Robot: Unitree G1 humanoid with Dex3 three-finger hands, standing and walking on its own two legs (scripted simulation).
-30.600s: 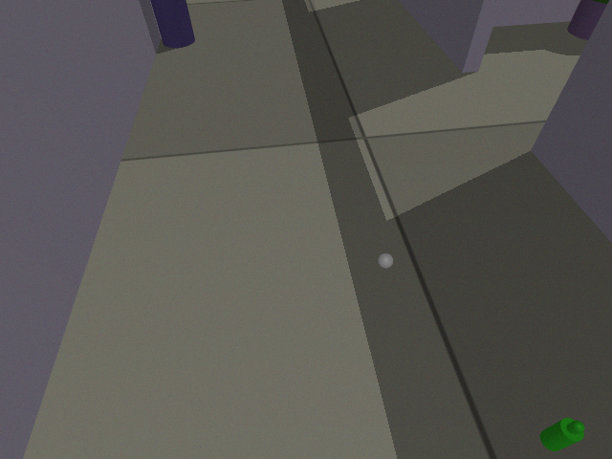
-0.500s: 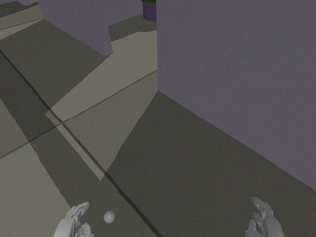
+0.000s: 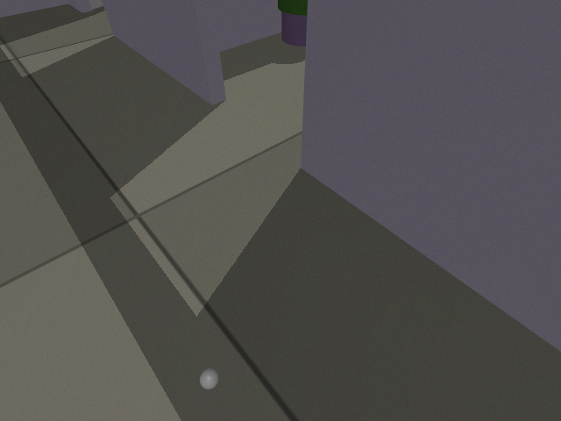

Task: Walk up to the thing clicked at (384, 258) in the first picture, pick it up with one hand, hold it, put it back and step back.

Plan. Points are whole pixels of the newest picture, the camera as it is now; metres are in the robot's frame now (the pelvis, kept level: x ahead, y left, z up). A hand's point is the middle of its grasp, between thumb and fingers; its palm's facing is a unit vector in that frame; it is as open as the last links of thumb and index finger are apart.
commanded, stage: stand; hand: left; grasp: from above
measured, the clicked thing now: (209, 378) +0.41 +0.29 -0.73
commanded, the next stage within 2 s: none
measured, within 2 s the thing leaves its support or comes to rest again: neither
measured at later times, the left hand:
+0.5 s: hand out of the picture +0.04 +0.23 -0.15, palm faces +0.04 -0.94 -0.34, open 7.4 cm
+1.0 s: hand out of the picture +0.08 +0.22 -0.14, palm faces +0.03 -0.94 -0.33, open 7.4 cm
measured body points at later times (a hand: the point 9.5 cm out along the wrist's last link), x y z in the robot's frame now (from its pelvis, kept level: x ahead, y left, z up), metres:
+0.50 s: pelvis +0.00 -0.01 +0.02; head +0.00 -0.02 +0.47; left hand +0.03 +0.28 -0.12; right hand +0.07 -0.29 -0.13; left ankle +0.03 +0.10 -0.73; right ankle +0.01 -0.15 -0.73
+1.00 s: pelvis +0.01 -0.02 +0.02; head +0.01 -0.02 +0.47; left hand +0.08 +0.27 -0.12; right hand +0.07 -0.30 -0.12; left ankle +0.03 +0.10 -0.73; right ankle +0.01 -0.15 -0.73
